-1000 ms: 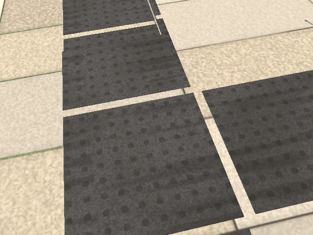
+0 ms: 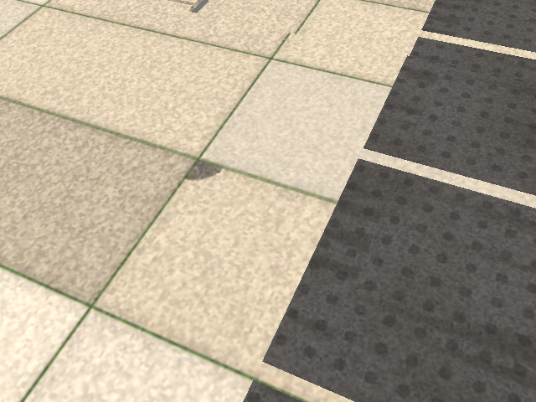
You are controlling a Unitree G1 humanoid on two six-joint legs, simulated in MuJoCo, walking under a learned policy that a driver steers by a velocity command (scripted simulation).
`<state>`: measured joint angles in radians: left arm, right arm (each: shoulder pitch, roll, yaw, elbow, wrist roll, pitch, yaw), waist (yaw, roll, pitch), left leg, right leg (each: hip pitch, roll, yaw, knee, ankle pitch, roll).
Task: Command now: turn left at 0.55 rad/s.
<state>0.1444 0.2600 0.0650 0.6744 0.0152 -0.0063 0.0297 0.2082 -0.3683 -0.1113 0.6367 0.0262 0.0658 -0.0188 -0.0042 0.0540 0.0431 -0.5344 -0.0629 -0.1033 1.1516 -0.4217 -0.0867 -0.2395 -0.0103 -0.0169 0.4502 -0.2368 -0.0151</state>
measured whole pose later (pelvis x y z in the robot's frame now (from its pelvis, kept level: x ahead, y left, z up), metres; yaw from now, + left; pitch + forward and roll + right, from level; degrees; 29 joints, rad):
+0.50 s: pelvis -0.01 +0.05 +0.00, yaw +6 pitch +0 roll +0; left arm 0.20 0.30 0.06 0.78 0.00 0.03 0.02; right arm 0.13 -0.22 -0.02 0.67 -0.01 0.01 0.00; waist 0.01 -0.03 0.03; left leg -0.24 -0.05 -0.02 0.48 -0.24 0.04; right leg -0.30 -0.06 0.02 0.70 -0.40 0.09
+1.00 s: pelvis -0.01 +0.03 -0.01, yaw +6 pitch -2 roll +0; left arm 0.22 0.23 0.01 0.88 0.01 -0.02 0.03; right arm 0.20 -0.24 -0.04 0.88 -0.01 0.02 -0.03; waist 0.00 0.00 0.04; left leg -0.22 -0.01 -0.03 0.52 -0.27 0.00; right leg -0.19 -0.02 0.00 0.52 -0.30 0.02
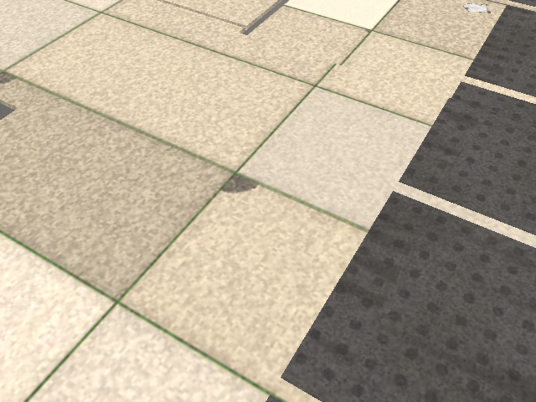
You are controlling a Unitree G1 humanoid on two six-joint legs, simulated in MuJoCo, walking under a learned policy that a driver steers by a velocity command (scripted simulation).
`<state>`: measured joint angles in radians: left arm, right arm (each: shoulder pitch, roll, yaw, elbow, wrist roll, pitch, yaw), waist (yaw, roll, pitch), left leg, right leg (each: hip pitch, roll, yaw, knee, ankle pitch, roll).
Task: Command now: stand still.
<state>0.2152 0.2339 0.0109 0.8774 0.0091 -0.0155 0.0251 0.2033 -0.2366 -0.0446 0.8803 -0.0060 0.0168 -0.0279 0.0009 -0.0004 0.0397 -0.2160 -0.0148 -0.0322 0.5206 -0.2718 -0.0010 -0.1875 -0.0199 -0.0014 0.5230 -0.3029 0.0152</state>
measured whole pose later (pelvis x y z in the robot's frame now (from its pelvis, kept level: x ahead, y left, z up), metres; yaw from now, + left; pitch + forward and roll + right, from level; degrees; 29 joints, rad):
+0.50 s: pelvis +0.02 +0.00 +0.00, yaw +0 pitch -1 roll +0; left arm 0.32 0.24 0.03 1.00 -0.02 -0.04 0.03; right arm 0.26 -0.22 -0.04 1.05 0.02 -0.03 -0.02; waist 0.00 -0.01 0.00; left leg -0.26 -0.01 0.00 0.65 -0.43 0.05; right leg -0.19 -0.01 0.01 0.55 -0.36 -0.02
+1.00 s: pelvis +0.23 -0.02 -0.02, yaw +0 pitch +2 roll +1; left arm -0.06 0.24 0.02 0.79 -0.03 -0.10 -0.04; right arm 0.51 -0.23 -0.04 1.08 0.01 -0.06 -0.02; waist -0.08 -0.01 0.04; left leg 0.19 0.02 0.01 0.27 -0.46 -0.01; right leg -0.52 -0.01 -0.05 0.53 -0.06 -0.09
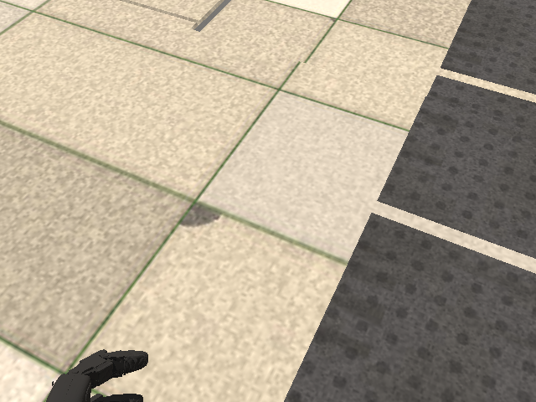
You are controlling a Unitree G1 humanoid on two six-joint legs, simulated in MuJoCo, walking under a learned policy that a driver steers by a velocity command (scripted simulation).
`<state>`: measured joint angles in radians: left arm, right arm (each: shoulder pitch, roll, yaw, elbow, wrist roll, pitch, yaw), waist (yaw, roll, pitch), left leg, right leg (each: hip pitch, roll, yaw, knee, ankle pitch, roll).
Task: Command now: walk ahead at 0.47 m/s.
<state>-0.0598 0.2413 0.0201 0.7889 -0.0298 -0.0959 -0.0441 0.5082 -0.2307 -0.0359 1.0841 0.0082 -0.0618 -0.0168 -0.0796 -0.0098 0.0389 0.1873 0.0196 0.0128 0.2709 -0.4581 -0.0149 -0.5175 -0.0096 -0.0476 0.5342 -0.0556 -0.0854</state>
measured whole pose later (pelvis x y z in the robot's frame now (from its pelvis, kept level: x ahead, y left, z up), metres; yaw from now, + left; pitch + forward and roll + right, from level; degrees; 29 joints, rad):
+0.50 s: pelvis +0.27 -0.01 +0.02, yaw -1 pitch +2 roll -2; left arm 0.39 0.25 0.04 1.00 -0.02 -0.07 0.00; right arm 0.01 -0.24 -0.03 0.84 0.02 -0.09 0.03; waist 0.09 0.03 0.02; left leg -0.59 0.08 -0.01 0.52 0.04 0.02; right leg 0.07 0.06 -0.04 0.20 -0.31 -0.04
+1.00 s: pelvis +0.55 +0.00 +0.02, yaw -15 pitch +1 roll +3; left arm 0.10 0.25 0.06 0.80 -0.02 -0.03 -0.04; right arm 0.30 -0.26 -0.07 0.95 0.00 -0.08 -0.02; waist -0.06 -0.03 0.03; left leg 0.08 -0.01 0.27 0.23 -0.31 -0.01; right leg -0.65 -0.11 -0.02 0.69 -0.01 -0.05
